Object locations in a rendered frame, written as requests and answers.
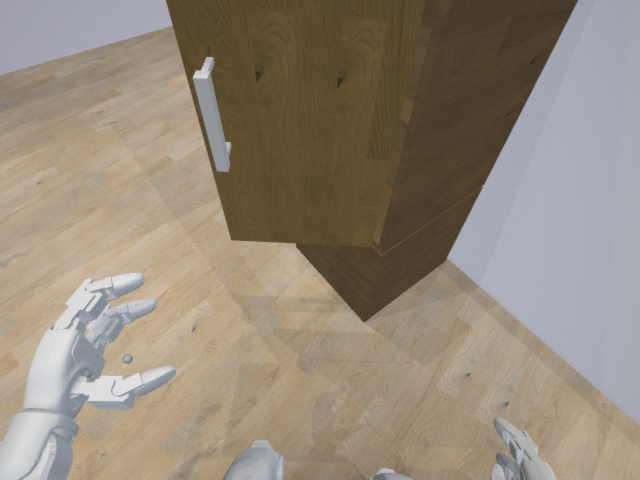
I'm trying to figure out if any left robot hand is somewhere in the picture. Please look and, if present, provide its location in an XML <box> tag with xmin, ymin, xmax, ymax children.
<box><xmin>23</xmin><ymin>273</ymin><xmax>176</xmax><ymax>419</ymax></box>

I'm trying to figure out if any right robot hand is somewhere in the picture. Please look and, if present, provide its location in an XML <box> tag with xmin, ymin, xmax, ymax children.
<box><xmin>490</xmin><ymin>417</ymin><xmax>557</xmax><ymax>480</ymax></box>

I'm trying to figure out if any left robot forearm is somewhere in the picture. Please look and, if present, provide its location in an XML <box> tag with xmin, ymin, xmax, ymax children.
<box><xmin>0</xmin><ymin>409</ymin><xmax>79</xmax><ymax>480</ymax></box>

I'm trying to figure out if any cupboard door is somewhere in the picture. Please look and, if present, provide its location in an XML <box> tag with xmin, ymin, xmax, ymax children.
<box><xmin>166</xmin><ymin>0</ymin><xmax>426</xmax><ymax>247</ymax></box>

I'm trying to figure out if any robot right shin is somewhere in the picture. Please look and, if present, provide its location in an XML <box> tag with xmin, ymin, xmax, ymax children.
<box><xmin>375</xmin><ymin>468</ymin><xmax>395</xmax><ymax>476</ymax></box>

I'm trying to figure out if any left robot thigh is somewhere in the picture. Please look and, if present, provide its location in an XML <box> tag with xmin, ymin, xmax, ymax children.
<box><xmin>222</xmin><ymin>447</ymin><xmax>284</xmax><ymax>480</ymax></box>

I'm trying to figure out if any handle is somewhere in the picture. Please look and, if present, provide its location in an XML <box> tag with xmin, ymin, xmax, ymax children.
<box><xmin>193</xmin><ymin>57</ymin><xmax>232</xmax><ymax>172</ymax></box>

